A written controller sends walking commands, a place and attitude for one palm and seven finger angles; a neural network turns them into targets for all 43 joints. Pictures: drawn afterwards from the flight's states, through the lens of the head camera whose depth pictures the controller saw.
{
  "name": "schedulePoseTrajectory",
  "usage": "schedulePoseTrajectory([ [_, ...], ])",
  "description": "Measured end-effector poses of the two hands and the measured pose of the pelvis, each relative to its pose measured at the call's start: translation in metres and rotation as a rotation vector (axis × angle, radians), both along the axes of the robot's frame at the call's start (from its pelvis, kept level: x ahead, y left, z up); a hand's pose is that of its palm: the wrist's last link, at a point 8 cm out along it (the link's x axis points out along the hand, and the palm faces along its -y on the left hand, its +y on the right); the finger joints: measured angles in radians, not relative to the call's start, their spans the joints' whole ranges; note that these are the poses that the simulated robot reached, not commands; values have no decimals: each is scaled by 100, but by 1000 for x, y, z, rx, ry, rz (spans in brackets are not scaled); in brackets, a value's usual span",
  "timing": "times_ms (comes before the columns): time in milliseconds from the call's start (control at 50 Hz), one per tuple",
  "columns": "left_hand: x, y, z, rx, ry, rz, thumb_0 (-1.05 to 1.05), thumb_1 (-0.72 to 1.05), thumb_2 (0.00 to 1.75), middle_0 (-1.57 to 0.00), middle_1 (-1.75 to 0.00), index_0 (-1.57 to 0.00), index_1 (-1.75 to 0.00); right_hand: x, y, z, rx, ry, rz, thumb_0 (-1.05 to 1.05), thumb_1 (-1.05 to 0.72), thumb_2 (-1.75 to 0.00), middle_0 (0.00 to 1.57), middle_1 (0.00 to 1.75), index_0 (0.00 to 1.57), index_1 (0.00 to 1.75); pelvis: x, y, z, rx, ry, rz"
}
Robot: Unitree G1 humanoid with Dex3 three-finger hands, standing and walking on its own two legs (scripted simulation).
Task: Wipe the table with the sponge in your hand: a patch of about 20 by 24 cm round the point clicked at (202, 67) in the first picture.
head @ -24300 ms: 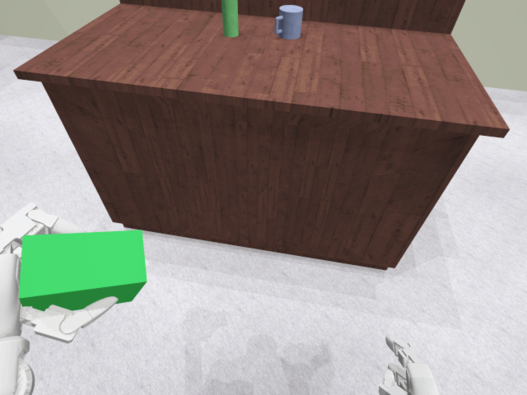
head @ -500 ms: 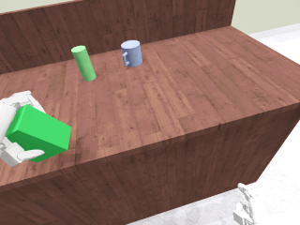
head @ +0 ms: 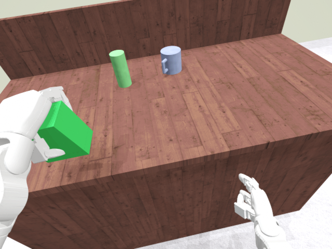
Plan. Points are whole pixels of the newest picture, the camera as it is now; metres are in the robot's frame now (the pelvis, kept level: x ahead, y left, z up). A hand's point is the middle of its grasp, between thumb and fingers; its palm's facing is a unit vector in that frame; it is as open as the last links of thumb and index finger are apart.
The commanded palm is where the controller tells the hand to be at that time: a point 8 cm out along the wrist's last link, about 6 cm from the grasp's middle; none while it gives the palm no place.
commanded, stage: turn the palm down, sponge in hand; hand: left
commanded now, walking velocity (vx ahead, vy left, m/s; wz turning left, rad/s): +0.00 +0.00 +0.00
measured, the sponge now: (59, 138) +0.25 +0.28 +0.18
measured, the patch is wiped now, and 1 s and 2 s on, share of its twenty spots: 0.00 0.00 0.00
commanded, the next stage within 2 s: move the sponge above the wiping area in 0.70 s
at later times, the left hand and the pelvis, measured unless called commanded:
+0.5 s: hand (37, 126) +0.24 +0.29 +0.23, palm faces +0.25 -0.03 -0.97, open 10.2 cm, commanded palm +0.18 +0.28 +0.30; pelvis -0.01 +0.00 +0.00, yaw +0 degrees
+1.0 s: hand (43, 128) +0.24 +0.29 +0.22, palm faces +0.22 -0.04 -0.98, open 10.2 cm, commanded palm +0.19 +0.28 +0.29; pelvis -0.01 +0.00 +0.00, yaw +0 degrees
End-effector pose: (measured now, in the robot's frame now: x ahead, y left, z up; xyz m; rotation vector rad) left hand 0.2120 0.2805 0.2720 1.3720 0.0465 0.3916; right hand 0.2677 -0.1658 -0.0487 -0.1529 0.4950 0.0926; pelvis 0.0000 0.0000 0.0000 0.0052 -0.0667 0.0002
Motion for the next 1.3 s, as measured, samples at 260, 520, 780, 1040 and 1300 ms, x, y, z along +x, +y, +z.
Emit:
schedulePoseTrajectory([
  [260,-2,7,9,67,1,59,-2,-51,103,-71,-135,-74,-134,-6,6,0,-5,25,26,1,-90,-90,20,30,20,30,-9,7,2,0,0,-6],
  [520,-7,9,8,100,-2,82,-1,-51,103,-71,-135,-74,-134,-8,10,-5,-4,42,56,1,-90,-90,20,30,20,30,-12,3,2,-1,-8,-5],
  [780,-3,2,0,100,32,65,-1,-51,103,-71,-135,-74,-134,-6,-2,-1,-12,14,33,1,-90,-90,20,30,20,30,-11,-1,1,0,-8,-9],
  [1040,0,4,-6,87,45,81,-1,-51,103,-71,-135,-74,-134,-8,-10,-4,-15,23,16,1,-90,-90,20,30,20,30,-10,-1,2,0,-5,-10],
  [1300,14,9,-16,103,97,84,-1,-51,103,-71,-135,-74,-134,-12,-8,-9,-17,44,16,1,-90,-90,20,30,20,30,-7,0,2,0,1,-12],
])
